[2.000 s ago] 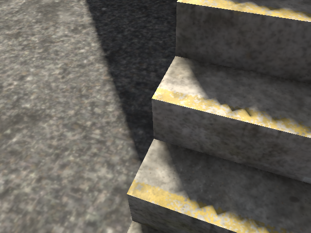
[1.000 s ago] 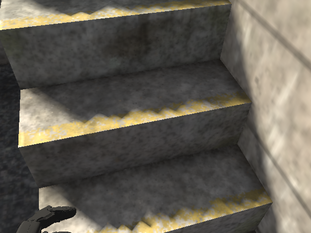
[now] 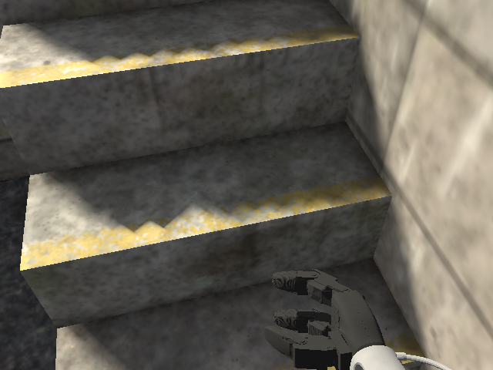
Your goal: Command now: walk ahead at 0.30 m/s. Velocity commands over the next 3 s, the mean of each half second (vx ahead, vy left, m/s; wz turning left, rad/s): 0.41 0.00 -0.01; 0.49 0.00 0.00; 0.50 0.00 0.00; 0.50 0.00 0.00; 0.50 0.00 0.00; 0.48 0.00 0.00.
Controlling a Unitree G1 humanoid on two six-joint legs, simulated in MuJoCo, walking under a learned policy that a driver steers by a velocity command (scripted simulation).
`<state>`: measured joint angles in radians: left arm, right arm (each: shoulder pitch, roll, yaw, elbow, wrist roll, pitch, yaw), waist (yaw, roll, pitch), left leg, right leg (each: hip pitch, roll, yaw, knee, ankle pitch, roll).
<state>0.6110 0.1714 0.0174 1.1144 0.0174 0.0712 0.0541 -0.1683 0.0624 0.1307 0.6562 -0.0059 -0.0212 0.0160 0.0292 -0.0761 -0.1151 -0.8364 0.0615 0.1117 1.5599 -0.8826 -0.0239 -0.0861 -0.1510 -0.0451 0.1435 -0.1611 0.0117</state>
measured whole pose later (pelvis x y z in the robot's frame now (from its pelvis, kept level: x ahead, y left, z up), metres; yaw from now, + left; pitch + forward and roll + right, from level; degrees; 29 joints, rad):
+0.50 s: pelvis +0.07 -0.01 +0.08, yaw +0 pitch +4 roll +1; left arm 0.05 0.20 -0.01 0.58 0.02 0.02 0.00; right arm 0.27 -0.20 -0.05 0.85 -0.03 -0.10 -0.05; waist -0.01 0.02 -0.11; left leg -0.51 0.09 0.04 1.20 -0.83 -0.05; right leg -0.92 0.04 0.04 1.90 -0.47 -0.01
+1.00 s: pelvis +0.18 -0.07 +0.18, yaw +5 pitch +2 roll +3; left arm 0.57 0.22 0.02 0.78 0.03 0.00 0.11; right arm 0.09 -0.19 0.02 0.57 0.01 0.01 0.01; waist 0.07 0.06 0.01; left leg -1.04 -0.07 -0.13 2.06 -0.46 -0.10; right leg -0.16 -0.09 -0.09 0.49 -0.36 -0.01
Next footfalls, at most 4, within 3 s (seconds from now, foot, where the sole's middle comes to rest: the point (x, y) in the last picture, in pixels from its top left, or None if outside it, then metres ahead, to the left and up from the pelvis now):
0.58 right None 0.16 -0.18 -0.59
1.22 left None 0.38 0.16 -0.39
1.86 right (310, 176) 0.71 -0.08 -0.18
2.38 left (107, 65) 0.78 0.30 0.02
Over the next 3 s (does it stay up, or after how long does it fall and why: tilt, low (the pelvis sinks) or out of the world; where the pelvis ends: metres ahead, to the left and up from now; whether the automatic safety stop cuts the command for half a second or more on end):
stays up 0.89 0.23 0.80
